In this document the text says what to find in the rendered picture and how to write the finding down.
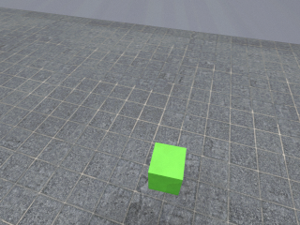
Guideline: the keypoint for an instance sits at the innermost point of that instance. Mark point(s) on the carton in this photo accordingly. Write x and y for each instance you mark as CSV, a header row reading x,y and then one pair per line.
x,y
166,170

